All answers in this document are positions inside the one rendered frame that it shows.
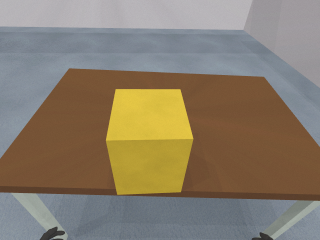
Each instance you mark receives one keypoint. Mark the carton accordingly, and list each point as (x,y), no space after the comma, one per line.
(149,140)

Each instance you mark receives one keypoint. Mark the robot left hand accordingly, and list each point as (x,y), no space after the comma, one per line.
(52,233)

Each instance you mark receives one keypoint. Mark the table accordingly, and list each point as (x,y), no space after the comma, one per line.
(247,143)

